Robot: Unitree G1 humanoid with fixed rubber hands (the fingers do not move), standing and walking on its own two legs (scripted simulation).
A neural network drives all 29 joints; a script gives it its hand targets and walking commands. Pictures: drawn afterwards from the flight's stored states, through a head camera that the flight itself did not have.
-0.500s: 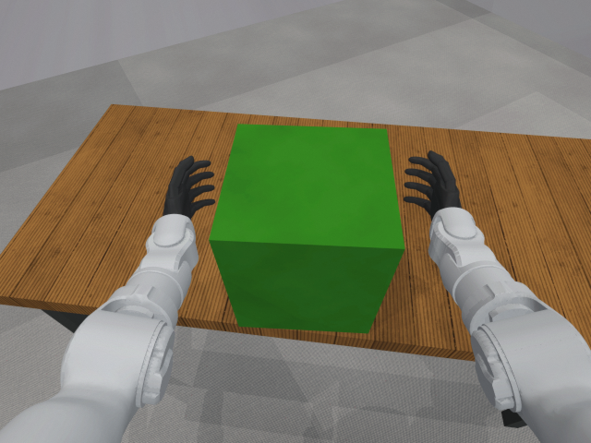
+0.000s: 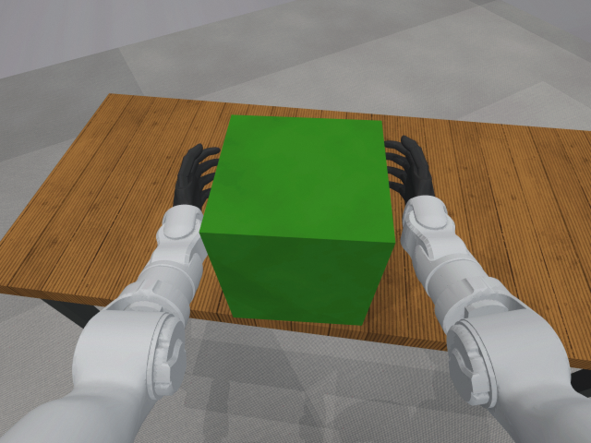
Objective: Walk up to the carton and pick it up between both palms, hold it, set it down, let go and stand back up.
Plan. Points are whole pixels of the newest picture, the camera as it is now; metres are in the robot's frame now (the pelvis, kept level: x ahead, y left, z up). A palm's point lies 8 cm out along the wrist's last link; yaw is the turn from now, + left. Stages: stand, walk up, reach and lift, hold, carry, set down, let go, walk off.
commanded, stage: reach and lift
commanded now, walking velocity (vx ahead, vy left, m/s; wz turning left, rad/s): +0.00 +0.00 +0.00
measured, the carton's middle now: (301, 227) +0.42 +0.03 +0.02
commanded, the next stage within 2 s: none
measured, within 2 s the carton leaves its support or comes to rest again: leaves its support in 1.88 s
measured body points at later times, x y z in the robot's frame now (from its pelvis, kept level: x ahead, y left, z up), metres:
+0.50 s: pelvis +0.01 +0.01 +0.01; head +0.06 +0.03 +0.46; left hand +0.44 +0.19 +0.08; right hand +0.45 -0.11 +0.08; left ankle +0.01 +0.12 -0.74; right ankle +0.02 -0.10 -0.74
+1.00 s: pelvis +0.02 +0.01 +0.01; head +0.07 +0.02 +0.46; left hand +0.45 +0.20 +0.09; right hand +0.45 -0.11 +0.09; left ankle +0.01 +0.12 -0.74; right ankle +0.02 -0.10 -0.74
